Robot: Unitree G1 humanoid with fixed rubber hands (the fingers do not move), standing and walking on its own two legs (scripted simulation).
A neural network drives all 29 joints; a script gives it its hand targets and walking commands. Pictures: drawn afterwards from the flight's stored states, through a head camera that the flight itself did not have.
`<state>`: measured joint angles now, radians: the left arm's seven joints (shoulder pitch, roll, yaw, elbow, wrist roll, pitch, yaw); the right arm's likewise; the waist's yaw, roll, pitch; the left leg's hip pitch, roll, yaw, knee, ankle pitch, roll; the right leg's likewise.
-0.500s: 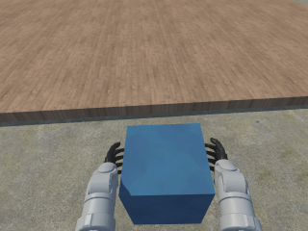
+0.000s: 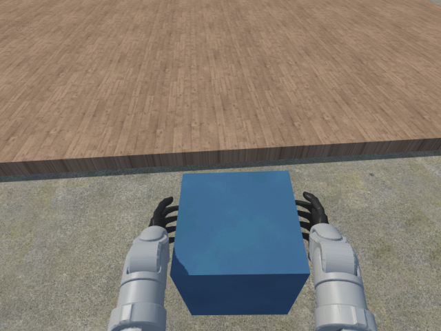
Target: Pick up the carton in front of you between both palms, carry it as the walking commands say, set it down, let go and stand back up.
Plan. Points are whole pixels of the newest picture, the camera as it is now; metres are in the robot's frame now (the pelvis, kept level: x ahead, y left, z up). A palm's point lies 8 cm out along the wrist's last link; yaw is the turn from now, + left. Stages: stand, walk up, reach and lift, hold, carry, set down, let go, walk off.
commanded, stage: reach and lift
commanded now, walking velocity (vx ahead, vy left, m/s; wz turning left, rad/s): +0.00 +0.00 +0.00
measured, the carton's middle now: (237, 247) +0.30 -0.01 -0.03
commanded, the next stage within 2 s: hold in 0.32 s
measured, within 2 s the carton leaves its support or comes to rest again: neither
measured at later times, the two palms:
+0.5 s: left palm (157, 232) +0.28 +0.15 +0.05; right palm (322, 227) +0.29 -0.16 +0.06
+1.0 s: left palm (156, 233) +0.28 +0.15 +0.05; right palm (322, 230) +0.29 -0.15 +0.06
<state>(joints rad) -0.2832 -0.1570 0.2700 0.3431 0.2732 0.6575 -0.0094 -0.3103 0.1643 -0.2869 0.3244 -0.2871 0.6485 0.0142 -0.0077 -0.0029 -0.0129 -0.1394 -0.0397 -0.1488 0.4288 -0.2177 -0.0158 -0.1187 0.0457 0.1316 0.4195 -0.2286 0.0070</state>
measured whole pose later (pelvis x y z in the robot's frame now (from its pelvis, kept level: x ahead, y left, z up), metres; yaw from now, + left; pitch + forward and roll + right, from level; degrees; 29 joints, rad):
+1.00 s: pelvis -0.01 +0.00 +0.00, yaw +0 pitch -7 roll +0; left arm -0.28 -0.16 0.25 0.26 0.27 0.77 -0.01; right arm -0.30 0.16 -0.26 0.25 -0.29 0.74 0.02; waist -0.01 -0.01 0.00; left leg -0.07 -0.03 -0.14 0.38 -0.19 -0.02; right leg -0.05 0.04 0.12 0.38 -0.20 0.00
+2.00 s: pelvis +0.35 -0.05 +0.00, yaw +2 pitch +4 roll +1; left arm 0.09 -0.14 0.05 -0.49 -0.02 1.16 0.18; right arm 0.06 0.13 -0.06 -0.49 0.00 1.13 -0.17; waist 0.05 -0.03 -0.17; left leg -0.52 0.10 0.09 1.05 -0.27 0.00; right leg -0.22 0.01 -0.22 0.37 -0.24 -0.09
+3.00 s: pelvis +1.00 -0.06 +0.00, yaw -1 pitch +6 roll +1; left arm -0.49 -0.11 0.23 -0.18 -0.03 1.08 0.23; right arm -0.52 0.11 -0.26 -0.21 -0.03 1.09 -0.26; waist 0.07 0.00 -0.08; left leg -0.63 0.06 0.10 0.77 -0.22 0.04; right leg -0.15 -0.04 -0.20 0.40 -0.36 -0.03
